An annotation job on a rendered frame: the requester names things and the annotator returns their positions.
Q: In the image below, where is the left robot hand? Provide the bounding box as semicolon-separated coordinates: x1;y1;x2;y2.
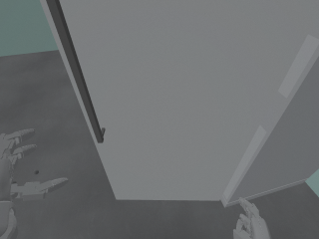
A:
0;128;69;202

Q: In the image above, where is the handle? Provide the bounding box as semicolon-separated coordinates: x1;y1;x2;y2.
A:
46;0;106;143

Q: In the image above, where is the left robot forearm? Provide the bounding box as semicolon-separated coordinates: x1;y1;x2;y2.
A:
0;200;19;239

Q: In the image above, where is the fridge door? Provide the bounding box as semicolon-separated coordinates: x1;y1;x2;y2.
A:
40;0;319;201

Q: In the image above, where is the right robot hand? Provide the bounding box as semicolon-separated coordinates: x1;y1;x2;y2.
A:
233;197;272;239

